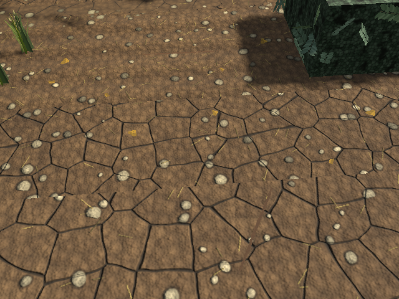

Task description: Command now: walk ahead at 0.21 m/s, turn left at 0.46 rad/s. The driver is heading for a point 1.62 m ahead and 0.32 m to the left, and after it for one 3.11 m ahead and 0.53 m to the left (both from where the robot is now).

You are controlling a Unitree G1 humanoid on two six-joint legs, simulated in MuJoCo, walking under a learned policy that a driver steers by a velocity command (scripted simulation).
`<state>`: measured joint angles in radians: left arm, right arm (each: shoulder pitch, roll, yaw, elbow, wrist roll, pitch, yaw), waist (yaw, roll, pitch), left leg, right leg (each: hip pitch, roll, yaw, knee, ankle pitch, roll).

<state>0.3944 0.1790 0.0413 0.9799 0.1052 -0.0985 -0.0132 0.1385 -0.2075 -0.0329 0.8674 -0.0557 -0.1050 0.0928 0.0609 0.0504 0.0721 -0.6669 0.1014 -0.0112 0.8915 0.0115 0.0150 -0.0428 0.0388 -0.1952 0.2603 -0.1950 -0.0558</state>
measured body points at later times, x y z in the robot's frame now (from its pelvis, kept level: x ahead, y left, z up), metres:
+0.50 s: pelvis +0.07 +0.01 -0.01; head +0.12 +0.04 +0.44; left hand +0.19 +0.31 -0.12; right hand +0.24 -0.23 -0.12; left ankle +0.13 +0.13 -0.74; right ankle +0.15 -0.12 -0.68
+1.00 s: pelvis -0.01 -0.07 +0.01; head +0.03 -0.09 +0.45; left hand +0.01 +0.21 -0.08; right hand +0.19 -0.31 -0.14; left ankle -0.15 +0.04 -0.66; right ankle +0.08 -0.11 -0.74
